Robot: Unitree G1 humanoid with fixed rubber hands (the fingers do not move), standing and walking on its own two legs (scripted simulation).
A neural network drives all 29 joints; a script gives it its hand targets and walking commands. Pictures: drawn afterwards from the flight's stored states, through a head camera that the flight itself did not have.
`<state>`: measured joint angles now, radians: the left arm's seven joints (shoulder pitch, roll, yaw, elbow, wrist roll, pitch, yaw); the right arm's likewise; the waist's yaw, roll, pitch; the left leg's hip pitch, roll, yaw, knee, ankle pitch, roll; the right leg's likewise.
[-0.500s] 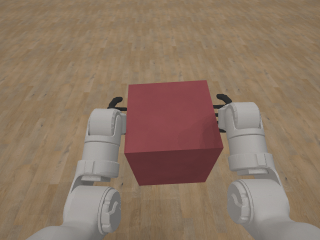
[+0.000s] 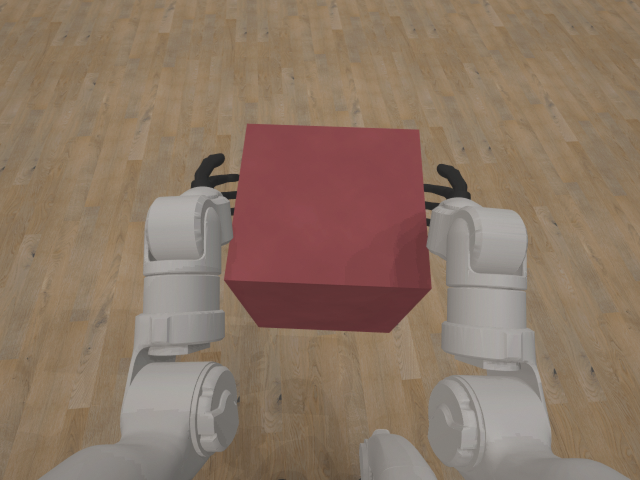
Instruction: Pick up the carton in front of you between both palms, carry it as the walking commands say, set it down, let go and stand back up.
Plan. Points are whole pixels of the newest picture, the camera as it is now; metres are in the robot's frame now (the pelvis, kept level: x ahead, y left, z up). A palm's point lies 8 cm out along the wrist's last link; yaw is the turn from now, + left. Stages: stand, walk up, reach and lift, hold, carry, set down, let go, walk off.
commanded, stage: carry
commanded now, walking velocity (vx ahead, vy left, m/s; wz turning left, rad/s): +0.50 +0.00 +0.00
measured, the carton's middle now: (327, 242) +0.41 -0.02 +0.00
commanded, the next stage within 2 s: none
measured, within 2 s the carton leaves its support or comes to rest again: neither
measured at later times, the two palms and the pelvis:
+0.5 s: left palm (211, 102) +0.60 +0.15 +0.10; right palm (401, 100) +0.62 -0.13 +0.08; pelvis +0.31 -0.02 +0.01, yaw +3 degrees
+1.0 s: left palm (215, 35) +0.78 +0.16 +0.09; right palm (379, 42) +0.77 -0.12 +0.08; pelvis +0.48 +0.02 -0.01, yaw +0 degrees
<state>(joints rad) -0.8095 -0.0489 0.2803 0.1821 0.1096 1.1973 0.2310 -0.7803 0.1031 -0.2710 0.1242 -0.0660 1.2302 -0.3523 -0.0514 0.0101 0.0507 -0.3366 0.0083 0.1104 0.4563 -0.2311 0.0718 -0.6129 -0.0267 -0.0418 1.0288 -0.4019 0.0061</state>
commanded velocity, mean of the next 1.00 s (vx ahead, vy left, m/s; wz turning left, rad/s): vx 0.18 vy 0.00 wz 0.00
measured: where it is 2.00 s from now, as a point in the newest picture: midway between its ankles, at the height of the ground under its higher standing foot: (305, 368)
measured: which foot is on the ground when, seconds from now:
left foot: down 0.00-0.20, up 0.22-0.58, down 0.60-1.00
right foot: up 0.00-0.18, down 0.20-0.64, up 0.66-0.74, down 0.76-1.00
